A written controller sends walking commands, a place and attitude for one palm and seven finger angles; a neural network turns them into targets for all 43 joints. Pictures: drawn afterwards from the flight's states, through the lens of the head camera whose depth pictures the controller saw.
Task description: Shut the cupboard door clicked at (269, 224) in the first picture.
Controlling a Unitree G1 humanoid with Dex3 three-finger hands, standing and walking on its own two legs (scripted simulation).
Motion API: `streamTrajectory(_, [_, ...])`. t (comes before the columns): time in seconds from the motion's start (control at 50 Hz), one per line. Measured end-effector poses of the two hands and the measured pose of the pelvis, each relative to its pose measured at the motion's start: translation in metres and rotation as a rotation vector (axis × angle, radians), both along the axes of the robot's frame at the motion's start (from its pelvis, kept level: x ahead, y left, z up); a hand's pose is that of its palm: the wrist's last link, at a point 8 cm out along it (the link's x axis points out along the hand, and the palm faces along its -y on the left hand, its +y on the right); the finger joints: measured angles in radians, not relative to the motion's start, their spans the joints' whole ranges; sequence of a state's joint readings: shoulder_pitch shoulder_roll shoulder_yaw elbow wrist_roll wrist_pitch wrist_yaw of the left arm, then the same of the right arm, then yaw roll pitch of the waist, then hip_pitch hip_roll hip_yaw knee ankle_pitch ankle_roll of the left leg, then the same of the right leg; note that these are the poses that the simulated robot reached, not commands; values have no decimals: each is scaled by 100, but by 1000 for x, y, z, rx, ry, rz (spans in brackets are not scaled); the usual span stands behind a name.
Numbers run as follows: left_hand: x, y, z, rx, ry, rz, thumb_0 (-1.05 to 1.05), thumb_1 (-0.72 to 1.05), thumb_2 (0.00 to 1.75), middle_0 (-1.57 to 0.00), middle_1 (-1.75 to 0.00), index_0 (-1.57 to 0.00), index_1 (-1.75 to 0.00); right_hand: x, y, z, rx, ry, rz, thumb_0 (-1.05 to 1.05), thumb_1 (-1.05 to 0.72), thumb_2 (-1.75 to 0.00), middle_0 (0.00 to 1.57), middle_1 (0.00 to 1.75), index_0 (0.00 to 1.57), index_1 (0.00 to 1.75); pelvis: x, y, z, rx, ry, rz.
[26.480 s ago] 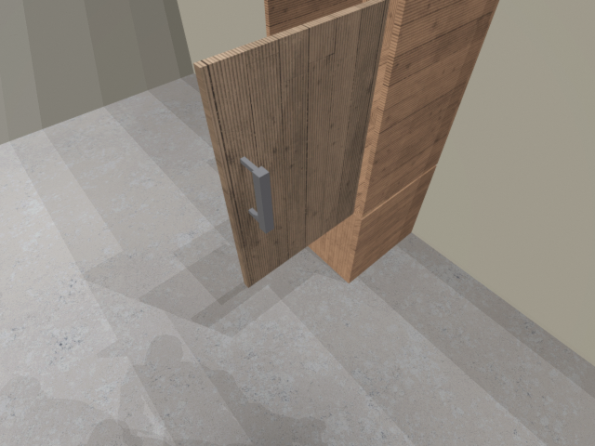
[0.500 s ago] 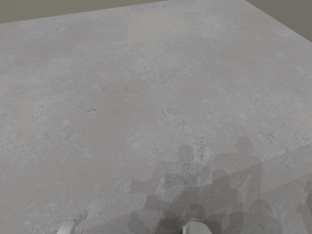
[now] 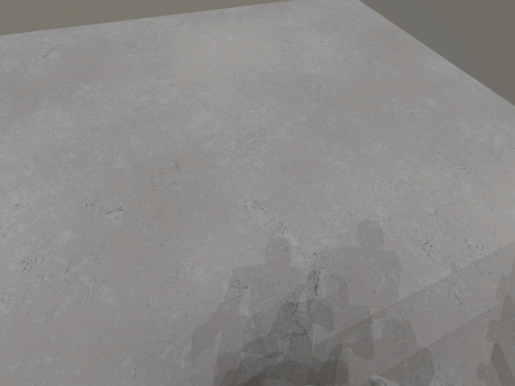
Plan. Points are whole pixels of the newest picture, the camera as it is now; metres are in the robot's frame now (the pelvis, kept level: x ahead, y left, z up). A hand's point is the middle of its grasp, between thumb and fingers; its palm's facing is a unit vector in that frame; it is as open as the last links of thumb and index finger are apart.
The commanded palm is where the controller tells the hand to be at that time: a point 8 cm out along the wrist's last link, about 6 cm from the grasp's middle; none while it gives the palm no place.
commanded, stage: turn to face it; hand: left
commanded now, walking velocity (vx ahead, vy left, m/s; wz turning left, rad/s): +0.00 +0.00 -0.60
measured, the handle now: out of the picture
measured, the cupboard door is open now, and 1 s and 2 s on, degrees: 65 65 65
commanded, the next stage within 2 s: none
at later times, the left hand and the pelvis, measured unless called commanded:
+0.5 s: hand (181, 347) +0.20 +0.15 -0.16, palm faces -0.28 -0.93 -0.25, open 7.4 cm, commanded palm none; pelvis +0.04 -0.02 +0.00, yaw -17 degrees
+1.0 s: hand (221, 304) +0.28 +0.09 -0.15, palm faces -0.57 -0.78 -0.27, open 7.4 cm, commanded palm none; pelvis +0.05 -0.01 -0.01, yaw -36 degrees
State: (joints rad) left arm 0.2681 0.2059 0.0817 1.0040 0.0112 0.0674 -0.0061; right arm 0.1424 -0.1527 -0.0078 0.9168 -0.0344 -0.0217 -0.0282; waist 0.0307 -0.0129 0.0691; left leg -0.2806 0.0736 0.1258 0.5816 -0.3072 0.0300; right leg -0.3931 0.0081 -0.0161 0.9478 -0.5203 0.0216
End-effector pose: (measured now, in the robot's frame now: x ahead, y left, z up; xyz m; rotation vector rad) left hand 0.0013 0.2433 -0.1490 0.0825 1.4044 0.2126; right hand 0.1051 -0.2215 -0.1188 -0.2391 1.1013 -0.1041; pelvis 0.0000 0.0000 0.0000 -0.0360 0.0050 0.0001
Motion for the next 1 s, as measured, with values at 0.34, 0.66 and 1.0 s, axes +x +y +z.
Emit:
streamTrajectory(0.34, [186, -30, 25, 93, -286, -343, 0, 91, 90, -20, -30, -20, -30, -70, -76, -33, -12, 147, -316, 1, -91, -90, 20, 30, 21, 30, 32, -25, -16, 15, -19, -210])
streamTrajectory(0.66, [234, -33, 3, -13, -187, -509, 1, 91, 89, -21, -30, -21, -30, -64, -42, 4, -69, 37, -440, 1, -91, -90, 20, 30, 20, 30, 61, 7, -8, 18, 8, -405])
streamTrajectory(1.0, [299, -109, 28, 16, -297, -793, 1, 91, 90, -20, -30, -20, -30, -175, -25, -28, 38, 159, -738, 1, -90, -90, 20, 30, 21, 30, 53, -12, -12, 19, -11, -633])
